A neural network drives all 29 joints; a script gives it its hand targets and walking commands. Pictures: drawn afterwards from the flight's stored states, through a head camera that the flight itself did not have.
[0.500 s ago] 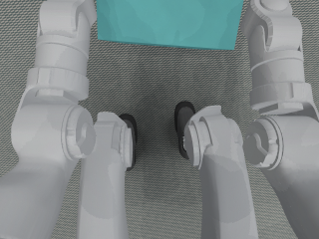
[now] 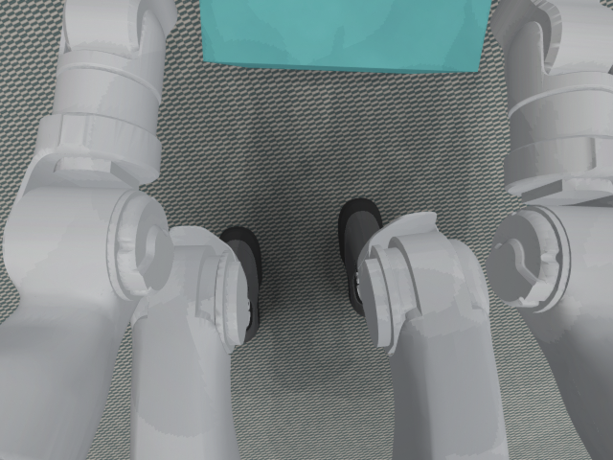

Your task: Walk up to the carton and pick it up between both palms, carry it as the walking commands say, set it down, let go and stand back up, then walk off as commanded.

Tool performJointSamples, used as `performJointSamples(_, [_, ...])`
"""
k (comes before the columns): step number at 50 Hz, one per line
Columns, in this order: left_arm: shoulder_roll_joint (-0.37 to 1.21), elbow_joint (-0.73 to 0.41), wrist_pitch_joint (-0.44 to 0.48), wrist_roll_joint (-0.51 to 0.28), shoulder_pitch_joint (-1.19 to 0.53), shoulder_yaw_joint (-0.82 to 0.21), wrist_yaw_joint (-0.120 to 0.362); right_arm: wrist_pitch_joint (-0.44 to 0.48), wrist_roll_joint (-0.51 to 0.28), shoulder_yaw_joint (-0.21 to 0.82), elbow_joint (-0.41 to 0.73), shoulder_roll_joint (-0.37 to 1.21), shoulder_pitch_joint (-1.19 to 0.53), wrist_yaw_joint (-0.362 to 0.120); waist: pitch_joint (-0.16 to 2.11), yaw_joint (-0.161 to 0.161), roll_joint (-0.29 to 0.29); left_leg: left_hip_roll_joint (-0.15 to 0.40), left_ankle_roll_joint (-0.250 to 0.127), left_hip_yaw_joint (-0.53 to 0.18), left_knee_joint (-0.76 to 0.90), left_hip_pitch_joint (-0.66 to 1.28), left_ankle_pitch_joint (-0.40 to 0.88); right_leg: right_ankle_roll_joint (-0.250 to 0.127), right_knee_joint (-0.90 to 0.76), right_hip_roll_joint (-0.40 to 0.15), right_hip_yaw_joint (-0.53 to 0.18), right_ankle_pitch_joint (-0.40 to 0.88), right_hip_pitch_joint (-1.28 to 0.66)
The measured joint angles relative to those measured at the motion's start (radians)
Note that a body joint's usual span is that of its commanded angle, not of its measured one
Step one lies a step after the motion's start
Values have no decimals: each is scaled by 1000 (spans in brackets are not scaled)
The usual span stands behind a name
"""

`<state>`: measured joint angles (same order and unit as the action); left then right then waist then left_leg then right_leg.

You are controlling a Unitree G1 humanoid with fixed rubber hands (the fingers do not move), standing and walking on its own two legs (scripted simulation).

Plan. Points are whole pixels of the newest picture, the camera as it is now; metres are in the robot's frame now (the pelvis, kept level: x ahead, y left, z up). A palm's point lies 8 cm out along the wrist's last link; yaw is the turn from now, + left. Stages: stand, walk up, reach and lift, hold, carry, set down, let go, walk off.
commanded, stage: set down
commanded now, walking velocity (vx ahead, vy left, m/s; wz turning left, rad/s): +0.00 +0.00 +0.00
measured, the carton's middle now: out of the picture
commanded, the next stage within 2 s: none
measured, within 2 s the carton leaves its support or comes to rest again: rests again in 0.58 s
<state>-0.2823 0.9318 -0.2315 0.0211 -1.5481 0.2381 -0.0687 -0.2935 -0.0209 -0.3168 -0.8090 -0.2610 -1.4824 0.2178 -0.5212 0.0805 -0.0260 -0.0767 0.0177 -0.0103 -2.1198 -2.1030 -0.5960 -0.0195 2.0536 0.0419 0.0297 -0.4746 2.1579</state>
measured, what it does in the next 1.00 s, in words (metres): stands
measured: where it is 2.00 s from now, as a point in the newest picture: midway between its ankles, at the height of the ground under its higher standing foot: (302, 289)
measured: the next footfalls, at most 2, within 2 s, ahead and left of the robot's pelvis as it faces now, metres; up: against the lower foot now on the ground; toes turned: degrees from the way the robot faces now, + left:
none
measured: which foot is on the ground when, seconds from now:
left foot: down 0.00-1.00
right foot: down 0.00-1.00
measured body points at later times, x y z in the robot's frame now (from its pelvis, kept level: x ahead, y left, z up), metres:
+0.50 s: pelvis +0.00 +0.00 -0.01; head +0.38 -0.02 +0.21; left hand +0.59 +0.10 -0.19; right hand +0.55 -0.23 -0.18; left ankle +0.11 +0.11 -0.37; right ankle +0.14 -0.10 -0.37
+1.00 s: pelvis +0.01 +0.00 -0.02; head +0.38 -0.01 +0.21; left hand +0.60 +0.10 -0.19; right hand +0.56 -0.23 -0.18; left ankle +0.11 +0.11 -0.37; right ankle +0.14 -0.10 -0.37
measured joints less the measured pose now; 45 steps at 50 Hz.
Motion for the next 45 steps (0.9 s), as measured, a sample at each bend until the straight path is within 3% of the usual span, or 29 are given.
performJointSamples(15, [0,32,4,0,-12,-18,-2,-4,0,0,-30,-11,1,-9,0,1,12,0,0,4,-45,-15,-4,4,46,0,0,0,19])
performJointSamples(45, [0,74,32,0,1,6,60,37,0,0,-106,-23,14,-33,61,5,41,0,5,5,-67,-47,-30,-4,72,0,2,-23,58])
